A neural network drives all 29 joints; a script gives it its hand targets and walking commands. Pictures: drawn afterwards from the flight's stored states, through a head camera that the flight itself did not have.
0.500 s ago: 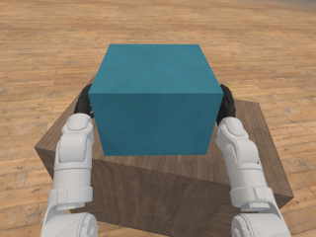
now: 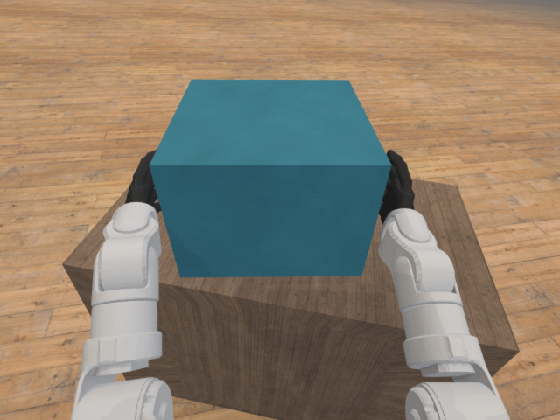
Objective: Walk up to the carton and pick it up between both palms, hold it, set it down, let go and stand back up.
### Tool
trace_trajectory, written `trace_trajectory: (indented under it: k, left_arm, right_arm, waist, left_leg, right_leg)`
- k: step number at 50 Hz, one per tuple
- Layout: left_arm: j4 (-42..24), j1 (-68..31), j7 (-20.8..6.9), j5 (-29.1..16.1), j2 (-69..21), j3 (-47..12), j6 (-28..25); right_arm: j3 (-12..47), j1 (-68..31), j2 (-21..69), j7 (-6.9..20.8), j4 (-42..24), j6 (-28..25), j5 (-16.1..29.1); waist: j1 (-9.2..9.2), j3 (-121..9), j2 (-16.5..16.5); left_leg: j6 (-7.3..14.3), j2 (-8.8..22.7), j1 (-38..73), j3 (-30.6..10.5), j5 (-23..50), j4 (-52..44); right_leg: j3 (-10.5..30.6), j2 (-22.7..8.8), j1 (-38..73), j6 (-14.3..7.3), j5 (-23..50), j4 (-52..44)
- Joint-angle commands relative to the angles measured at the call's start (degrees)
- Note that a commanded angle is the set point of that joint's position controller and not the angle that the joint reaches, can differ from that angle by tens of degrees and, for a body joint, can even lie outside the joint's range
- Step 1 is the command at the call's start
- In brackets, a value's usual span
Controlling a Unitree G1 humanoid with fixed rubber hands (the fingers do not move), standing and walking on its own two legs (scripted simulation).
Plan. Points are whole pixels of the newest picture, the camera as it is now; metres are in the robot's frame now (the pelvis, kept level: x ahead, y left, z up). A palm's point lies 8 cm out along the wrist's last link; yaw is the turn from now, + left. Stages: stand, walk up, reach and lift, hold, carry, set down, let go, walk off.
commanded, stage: hold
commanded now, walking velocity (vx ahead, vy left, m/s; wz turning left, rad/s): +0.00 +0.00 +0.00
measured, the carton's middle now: (270, 171) +0.42 +0.01 +0.18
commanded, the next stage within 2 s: none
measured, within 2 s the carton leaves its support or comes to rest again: neither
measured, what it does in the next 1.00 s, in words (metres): stands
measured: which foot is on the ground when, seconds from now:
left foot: down 0.00-1.00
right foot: down 0.00-1.00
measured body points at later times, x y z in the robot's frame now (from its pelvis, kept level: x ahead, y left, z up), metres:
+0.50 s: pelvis -0.01 +0.00 +0.00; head -0.06 +0.02 +0.45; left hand +0.36 +0.19 +0.17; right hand +0.36 -0.16 +0.18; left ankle +0.03 +0.14 -0.75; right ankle +0.01 -0.11 -0.75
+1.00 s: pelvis +0.01 +0.01 +0.00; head -0.04 +0.03 +0.45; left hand +0.36 +0.19 +0.16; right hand +0.37 -0.16 +0.17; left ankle +0.03 +0.14 -0.75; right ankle +0.01 -0.11 -0.75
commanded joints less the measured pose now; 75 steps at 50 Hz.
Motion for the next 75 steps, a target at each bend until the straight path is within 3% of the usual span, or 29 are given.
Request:
trace_trajectory:
  k: [1, 13, 20, 42, 55, 66, 75]
  left_arm:
    - [-10.7, -45.6, -10.2, -9.0, -25.3, -27.9, -5.4]
    - [-6.7, -49.7, -10.2, -8.6, -26.7, -26.9, -7.2]
    - [-5.9, -49.6, -9.7, -8.5, -27.1, -27.2, -7.5]
    - [-14.8, -44.7, -7.7, -10.7, -27.5, -32.2, -6.4]
    - [-16.7, -43.1, -8.9, -10.6, -25.7, -31.0, -5.8]
    - [-13.3, -44.7, -10.1, -9.4, -25.4, -29.1, -5.3]
    - [-8.5, -47.9, -10.3, -8.6, -26.0, -27.2, -6.2]
  right_arm:
    - [24.3, -48.5, 26.9, 10.0, -15.2, -4.3, 5.0]
    - [22.6, -52.9, 28.3, 10.8, -11.8, -6.9, 3.2]
    - [22.4, -52.7, 28.1, 10.9, -9.7, -7.8, 3.0]
    - [25.0, -47.8, 25.1, 11.5, -16.8, -7.0, 6.3]
    - [27.2, -45.8, 26.4, 10.2, -19.4, -5.0, 7.3]
    - [24.2, -46.3, 26.0, 10.0, -15.8, -4.3, 5.4]
    - [22.8, -50.9, 27.3, 10.5, -12.8, -5.8, 3.5]
  waist:
    - [-0.16, -23.0, 3.1]
    - [0.03, -24.3, 3.1]
    - [-0.08, -24.8, 3.1]
    - [-0.63, -28.2, 5.0]
    - [-0.09, -27.5, 3.0]
    - [-0.85, -23.8, 4.1]
    - [0.08, -23.4, 2.8]
  left_leg:
    - [0.0, -4.0, 4.5, 4.6, 9.6, -1.8]
    - [0.6, -3.9, 4.3, 5.1, 6.4, -2.0]
    - [0.1, -3.9, 5.2, 4.9, 8.4, -1.4]
    - [-1.9, -3.2, 9.6, 3.5, 19.9, 1.1]
    - [-0.9, -4.1, 7.1, 3.9, 17.7, 0.4]
    - [-0.6, -3.8, 5.9, 4.5, 11.5, -1.3]
    - [0.5, -3.7, 5.0, 5.1, 6.8, -2.3]
  right_leg:
    - [-0.5, 1.0, 5.9, 2.6, 9.8, -1.7]
    - [-0.6, 1.0, 5.3, 2.7, 5.9, -2.0]
    - [-0.8, 1.1, 5.4, 2.7, 7.0, -2.0]
    - [-1.2, 2.2, 3.7, 1.8, 13.1, -1.5]
    - [-0.6, 1.5, 7.3, 2.5, 18.5, -0.7]
    - [-0.7, 1.4, 5.4, 2.3, 10.6, -1.9]
    - [-0.7, 1.1, 4.6, 2.5, 6.0, -2.4]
